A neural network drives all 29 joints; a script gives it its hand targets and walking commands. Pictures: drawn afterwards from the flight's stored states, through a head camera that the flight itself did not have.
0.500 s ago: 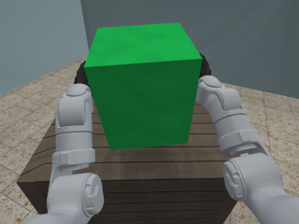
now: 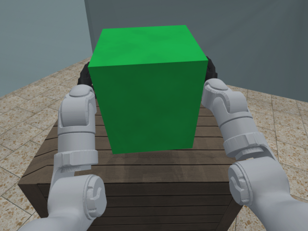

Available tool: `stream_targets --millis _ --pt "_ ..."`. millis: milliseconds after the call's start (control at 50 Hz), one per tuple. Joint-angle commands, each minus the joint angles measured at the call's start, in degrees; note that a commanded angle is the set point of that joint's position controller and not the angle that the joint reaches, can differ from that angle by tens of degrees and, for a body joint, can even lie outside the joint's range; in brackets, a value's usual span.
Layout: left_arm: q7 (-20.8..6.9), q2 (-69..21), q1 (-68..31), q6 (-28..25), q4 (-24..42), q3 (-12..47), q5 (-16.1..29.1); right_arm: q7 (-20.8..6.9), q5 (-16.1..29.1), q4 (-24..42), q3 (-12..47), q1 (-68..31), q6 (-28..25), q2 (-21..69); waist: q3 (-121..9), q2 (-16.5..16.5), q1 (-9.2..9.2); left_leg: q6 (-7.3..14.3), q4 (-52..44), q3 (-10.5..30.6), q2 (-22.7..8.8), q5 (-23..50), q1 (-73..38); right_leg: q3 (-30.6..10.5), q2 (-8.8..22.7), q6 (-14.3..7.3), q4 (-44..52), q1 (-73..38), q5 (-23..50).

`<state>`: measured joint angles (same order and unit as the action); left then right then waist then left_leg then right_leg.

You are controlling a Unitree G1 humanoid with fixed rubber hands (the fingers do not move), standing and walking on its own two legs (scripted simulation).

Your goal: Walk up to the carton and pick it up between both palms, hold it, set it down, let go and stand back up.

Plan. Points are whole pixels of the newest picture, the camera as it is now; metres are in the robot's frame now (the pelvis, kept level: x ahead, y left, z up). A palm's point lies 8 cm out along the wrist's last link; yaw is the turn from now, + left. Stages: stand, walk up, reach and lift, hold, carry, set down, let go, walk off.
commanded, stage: hold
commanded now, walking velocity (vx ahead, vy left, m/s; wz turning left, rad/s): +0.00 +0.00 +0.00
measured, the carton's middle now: (148, 90) +0.39 +0.00 +0.24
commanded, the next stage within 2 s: none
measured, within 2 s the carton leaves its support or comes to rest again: neither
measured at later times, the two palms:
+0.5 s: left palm (86, 90) +0.38 +0.16 +0.24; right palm (205, 83) +0.38 -0.14 +0.26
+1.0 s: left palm (83, 91) +0.36 +0.16 +0.25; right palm (205, 85) +0.37 -0.14 +0.26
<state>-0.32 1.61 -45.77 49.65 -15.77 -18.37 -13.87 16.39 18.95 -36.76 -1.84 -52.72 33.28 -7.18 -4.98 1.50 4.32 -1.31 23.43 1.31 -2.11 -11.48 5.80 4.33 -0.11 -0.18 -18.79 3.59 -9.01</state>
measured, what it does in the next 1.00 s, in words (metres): stands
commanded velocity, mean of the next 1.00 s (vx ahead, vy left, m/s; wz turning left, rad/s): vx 0.00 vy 0.00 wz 0.00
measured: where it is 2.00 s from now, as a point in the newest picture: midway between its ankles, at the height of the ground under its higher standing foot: outside the picture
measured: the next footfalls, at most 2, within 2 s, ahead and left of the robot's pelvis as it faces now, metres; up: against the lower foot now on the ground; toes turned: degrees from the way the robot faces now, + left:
none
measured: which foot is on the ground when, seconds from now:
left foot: down 0.00-1.00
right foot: down 0.00-1.00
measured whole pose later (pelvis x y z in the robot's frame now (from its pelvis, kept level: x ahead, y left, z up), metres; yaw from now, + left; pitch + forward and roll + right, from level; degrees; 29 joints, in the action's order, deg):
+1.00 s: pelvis +0.01 +0.01 +0.00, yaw +0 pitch -8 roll -1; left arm -0.8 -0.5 -41.6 51.4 -7.2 -18.5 -15.4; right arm 17.1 20.2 -29.7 -0.5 -49.0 34.7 -7.0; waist -3.4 0.8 4.8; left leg -0.6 23.6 0.6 -1.6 -12.9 3.0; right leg 3.5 0.3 0.7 -17.8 0.4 -9.5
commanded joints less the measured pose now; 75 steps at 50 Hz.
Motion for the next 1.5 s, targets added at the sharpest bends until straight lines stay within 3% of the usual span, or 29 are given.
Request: stream_targets --millis 0,20,100,120,160,200,260,280,340,360,380,460,520,640,660,800,840,900,940,960,1020,1060,1120,1200,1260,1320,1340,1400,1480 --pt "-8.15 -32.01 -51.68 -5.37 7.72 24.48 10.77 -8.80 8.18 17.77 16.99 -53.31 -1.74 38.57 -21.88 -3.74 0.12 -0.62 -4.56 -0.67 4.93 10.03 0.00 -2.68 -4.05 2.69 1.83 -9.79 7.79" --pt "-8.05 -32.03 -51.92 -5.68 8.92 24.34 10.93 -8.91 8.85 19.01 17.57 -54.18 -1.87 40.45 -22.70 -2.75 -0.93 -0.16 -4.98 -0.71 4.98 8.95 0.54 -2.76 -4.09 3.08 1.58 -10.10 7.21" --pt "-8.20 -31.69 -51.78 -5.40 2.40 22.83 10.43 -9.05 7.14 15.00 15.44 -55.41 -1.77 38.52 -18.27 -3.15 -0.58 0.43 -6.54 -1.34 4.61 2.93 3.86 -2.98 -3.44 2.90 2.33 -7.74 1.33" --pt "-8.27 -32.16 -53.40 -5.74 4.28 23.29 10.95 -9.27 6.61 14.39 14.55 -56.31 -1.92 39.33 -18.95 -3.28 -0.64 0.50 -7.00 -0.87 4.41 1.71 3.91 -3.25 -3.36 2.41 2.06 -7.74 0.11" --pt "-7.86 -33.96 -54.03 -6.25 5.64 25.49 12.31 -9.63 7.57 17.12 15.07 -57.01 -2.69 39.91 -24.14 -4.85 -0.49 0.23 -6.08 -0.36 4.41 3.86 2.93 -2.67 -3.50 2.45 1.43 -8.67 2.24" --pt "-7.36 -32.77 -54.03 -6.48 4.97 23.40 11.78 -9.61 7.87 17.73 15.80 -57.48 -2.64 41.14 -24.43 -1.98 -0.98 0.58 -5.21 -0.57 5.01 6.19 1.25 -2.93 -3.73 3.16 1.75 -9.39 5.03" --pt "-7.49 -31.90 -52.47 -6.49 5.22 23.01 11.69 -8.68 8.41 16.15 15.19 -54.68 -2.18 39.61 -25.20 -3.22 0.02 -0.07 -4.74 -1.06 5.19 7.73 0.73 -3.35 -3.72 3.47 1.64 -10.27 7.62" --pt "-7.72 -31.59 -52.63 -6.49 5.59 22.69 11.36 -8.37 8.95 18.00 16.37 -54.90 -2.12 40.56 -25.44 -2.03 -0.65 0.39 -4.74 -0.74 5.32 7.90 0.86 -3.20 -3.61 3.82 1.42 -10.71 8.60" --pt "-7.77 -31.68 -51.76 -6.43 7.45 23.72 12.29 -8.00 9.75 19.19 17.60 -54.09 -1.74 40.54 -25.64 -2.06 0.24 -0.32 -4.16 -0.62 5.16 11.28 -0.21 -2.64 -3.96 3.97 1.10 -11.28 11.64" --pt "-7.92 -32.67 -51.69 -6.29 8.89 25.06 11.81 -7.89 9.40 19.17 16.68 -53.69 -1.74 39.73 -26.52 -4.26 0.92 -0.96 -3.53 -0.69 5.13 13.58 -1.52 -2.65 -4.07 3.69 1.02 -11.70 13.13" --pt "-8.15 -31.57 -49.78 -5.76 6.44 23.63 11.43 -7.63 9.86 20.28 16.94 -53.00 -1.43 39.37 -24.42 -2.48 0.92 -0.67 -3.25 -0.87 5.51 12.80 -0.61 -2.44 -4.03 4.16 1.13 -11.37 13.26" --pt "-7.77 -32.49 -50.54 -6.08 15.47 27.57 13.05 -6.97 11.19 23.97 19.76 -51.32 -1.54 39.70 -29.36 -4.32 1.79 -1.62 -1.94 -0.40 5.14 18.35 -3.41 -2.21 -4.40 3.68 -0.12 -13.12 18.07" --pt "-7.41 -32.38 -46.81 -5.13 16.69 28.30 12.47 -6.99 11.56 26.35 20.62 -49.00 -1.43 38.45 -29.67 -4.71 1.92 -1.77 -1.41 -0.05 5.19 20.84 -4.92 -2.17 -4.60 3.78 0.05 -12.92 20.09" --pt "-8.29 -31.09 -45.03 -3.56 18.99 28.34 11.35 -6.78 11.59 28.03 21.36 -48.13 -0.51 37.83 -25.29 -4.98 1.95 -1.98 -1.41 -0.57 5.45 20.21 -5.18 -1.83 -4.10 3.81 -0.28 -12.49 20.42" --pt "-8.51 -31.64 -43.96 -3.29 19.18 27.95 10.95 -6.75 11.66 28.97 21.99 -47.03 -0.40 38.27 -24.42 -3.99 0.79 -1.55 -2.10 -0.43 5.54 20.26 -4.28 -2.16 -4.62 3.91 -0.16 -12.51 20.05" --pt "-9.33 -31.70 -44.08 -2.75 19.65 28.03 10.40 -7.11 10.98 29.72 21.29 -48.44 -0.59 38.13 -23.91 -4.31 0.73 -1.97 -1.83 -0.78 5.05 20.67 -5.15 -1.81 -4.53 3.09 0.05 -12.37 18.75" --pt "-9.31 -31.17 -44.26 -2.47 17.31 27.11 10.21 -7.43 10.33 28.28 20.39 -48.20 -0.39 37.02 -22.01 -2.71 1.08 -2.42 -2.43 -1.18 4.79 20.31 -5.27 -1.27 -4.91 3.22 0.62 -11.76 16.80" --pt "-9.21 -31.63 -42.36 -2.43 14.66 26.57 9.21 -7.66 9.43 27.08 19.83 -47.99 -0.92 36.11 -21.34 -4.46 0.67 -2.25 -2.51 -1.42 4.71 19.55 -4.84 -1.38 -4.80 2.59 0.89 -11.37 15.43" --pt "-9.30 -32.67 -42.91 -2.54 18.07 27.83 9.79 -7.68 9.12 26.77 19.58 -46.29 -1.09 35.79 -23.87 -4.77 1.24 -2.50 -2.05 -1.31 4.88 22.93 -7.22 -1.52 -5.13 2.40 0.81 -12.00 17.29" --pt "-9.40 -32.20 -44.07 -2.49 16.61 26.97 9.15 -7.78 8.80 24.46 18.96 -46.29 -0.65 35.16 -21.11 -5.50 1.61 -2.59 -2.83 -1.03 4.53 19.92 -5.94 -1.59 -4.97 2.38 1.43 -11.23 14.80" --pt "-9.75 -31.91 -43.64 -2.50 12.05 25.52 8.70 -8.59 7.64 22.94 17.66 -48.58 -1.50 36.08 -18.16 -1.94 0.76 -1.39 -4.34 -1.35 4.49 15.03 -3.37 -2.01 -4.55 2.25 1.82 -9.86 10.29" --pt "-9.78 -31.98 -45.60 -3.09 11.10 25.08 9.16 -8.76 7.50 21.96 17.62 -50.00 -1.70 36.83 -18.59 -2.77 -0.01 -1.24 -4.88 -1.27 4.62 13.22 -1.63 -1.82 -4.56 2.54 1.68 -10.10 9.14" --pt "-8.99 -33.70 -49.43 -3.90 11.62 26.83 9.73 -9.52 6.82 19.79 15.43 -51.74 -2.40 36.33 -19.96 -5.35 0.92 -1.88 -4.87 -1.48 4.16 11.43 -2.85 -2.06 -4.35 1.60 1.88 -7.55 5.50" --pt "-8.13 -33.70 -50.33 -4.92 8.26 26.22 10.56 -10.52 5.15 16.92 13.89 -52.68 -3.07 36.71 -19.91 -4.01 0.90 -1.06 -6.17 -0.94 3.98 6.64 -0.44 -1.61 -4.33 1.28 2.11 -6.92 1.66" --pt "-7.26 -35.05 -50.98 -5.57 9.95 27.09 11.15 -10.57 6.36 19.99 15.76 -55.19 -4.04 38.08 -25.36 -4.06 -0.09 -0.70 -4.52 -1.04 4.73 10.30 -2.30 -2.14 -4.48 1.74 1.85 -9.56 5.82" --pt "-7.13 -33.70 -51.05 -5.68 7.16 24.45 10.28 -10.26 6.46 17.76 16.44 -53.70 -3.28 39.28 -21.47 -3.48 -0.68 -0.10 -5.70 -1.57 4.83 6.12 0.72 -2.14 -3.91 2.29 1.86 -9.22 4.05" --pt "-7.41 -32.80 -50.51 -5.33 3.56 23.43 9.93 -10.20 6.33 17.03 15.49 -54.92 -3.25 38.37 -19.36 -1.08 -1.04 0.62 -6.48 -1.48 4.93 3.27 2.40 -2.52 -3.86 2.62 2.36 -8.73 1.92" --pt "-7.04 -34.69 -51.97 -6.13 6.23 24.89 11.16 -10.38 6.54 18.94 15.21 -56.37 -3.95 38.78 -24.67 -4.18 -0.18 -0.35 -5.50 -1.55 4.72 5.80 -0.87 -2.64 -4.05 1.65 2.06 -7.77 2.51" --pt "-7.29 -32.76 -52.63 -6.27 2.53 23.19 11.02 -9.91 6.28 15.89 14.42 -56.77 -3.04 39.19 -22.34 -2.23 -0.14 0.78 -6.09 -1.36 5.04 2.80 1.83 -2.56 -3.67 2.53 2.23 -8.34 2.08"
